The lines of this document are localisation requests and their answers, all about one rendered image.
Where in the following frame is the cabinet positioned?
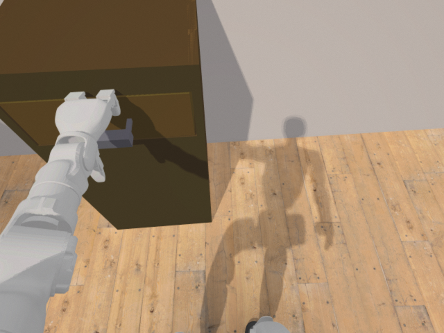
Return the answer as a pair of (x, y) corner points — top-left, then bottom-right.
(0, 0), (212, 230)

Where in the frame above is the robot left hand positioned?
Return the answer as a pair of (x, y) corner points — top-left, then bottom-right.
(55, 89), (121, 182)

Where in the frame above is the handle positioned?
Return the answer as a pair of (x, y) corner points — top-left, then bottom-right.
(97, 119), (133, 149)

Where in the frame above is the drawer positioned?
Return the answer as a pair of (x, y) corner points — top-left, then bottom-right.
(0, 92), (195, 144)

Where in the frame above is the left robot upper arm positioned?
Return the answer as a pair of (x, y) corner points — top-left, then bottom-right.
(0, 225), (78, 333)

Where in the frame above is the robot left forearm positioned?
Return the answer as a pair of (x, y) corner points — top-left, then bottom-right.
(0, 131), (98, 246)

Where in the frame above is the robot right shin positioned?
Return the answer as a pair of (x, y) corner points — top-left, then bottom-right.
(255, 316), (273, 325)

